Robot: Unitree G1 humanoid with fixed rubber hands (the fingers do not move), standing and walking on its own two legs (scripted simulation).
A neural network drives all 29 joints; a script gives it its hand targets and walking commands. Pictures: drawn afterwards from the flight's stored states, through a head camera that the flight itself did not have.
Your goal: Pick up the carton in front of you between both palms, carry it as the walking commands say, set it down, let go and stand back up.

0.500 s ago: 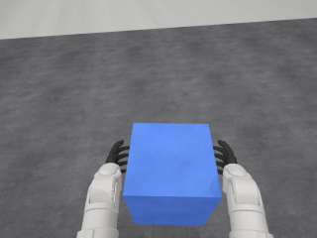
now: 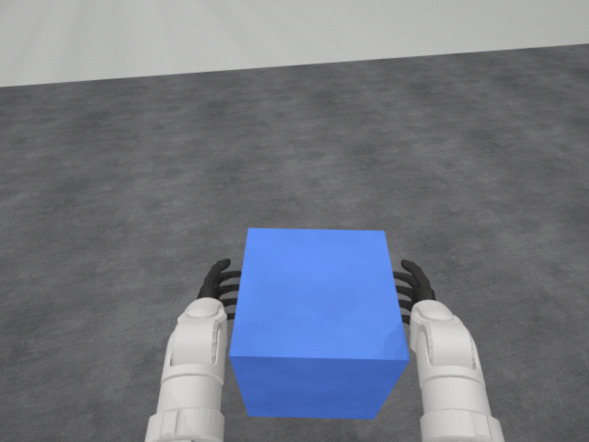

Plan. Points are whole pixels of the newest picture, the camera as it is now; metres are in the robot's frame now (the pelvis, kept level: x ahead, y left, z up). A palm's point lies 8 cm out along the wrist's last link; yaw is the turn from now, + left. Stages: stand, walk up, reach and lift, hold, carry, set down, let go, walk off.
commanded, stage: set down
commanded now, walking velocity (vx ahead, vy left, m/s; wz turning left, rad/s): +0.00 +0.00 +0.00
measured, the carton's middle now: (313, 327) +0.31 +0.00 -0.04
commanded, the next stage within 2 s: none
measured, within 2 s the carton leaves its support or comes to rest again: neither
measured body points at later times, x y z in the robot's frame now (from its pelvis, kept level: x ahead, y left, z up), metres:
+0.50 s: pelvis -0.02 +0.01 -0.04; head +0.13 +0.02 +0.38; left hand +0.37 +0.14 -0.09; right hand +0.36 -0.16 -0.09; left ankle +0.06 +0.11 -0.74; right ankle +0.01 -0.12 -0.74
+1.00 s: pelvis -0.03 +0.00 -0.16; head +0.22 +0.01 +0.22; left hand +0.44 +0.15 -0.25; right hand +0.41 -0.15 -0.25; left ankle +0.06 +0.11 -0.74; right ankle +0.01 -0.12 -0.74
